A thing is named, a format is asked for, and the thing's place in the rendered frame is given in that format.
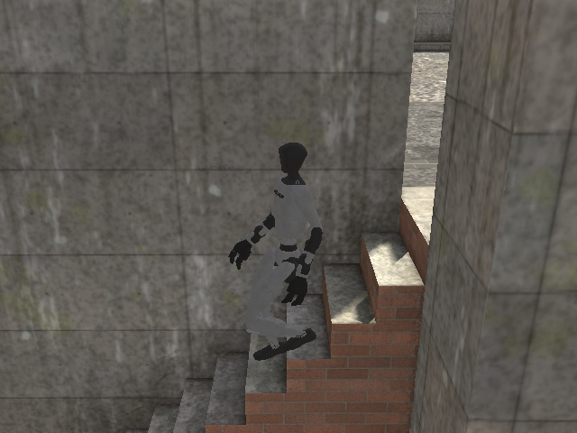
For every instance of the stairs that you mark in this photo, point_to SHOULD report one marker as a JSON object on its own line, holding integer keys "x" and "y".
{"x": 357, "y": 376}

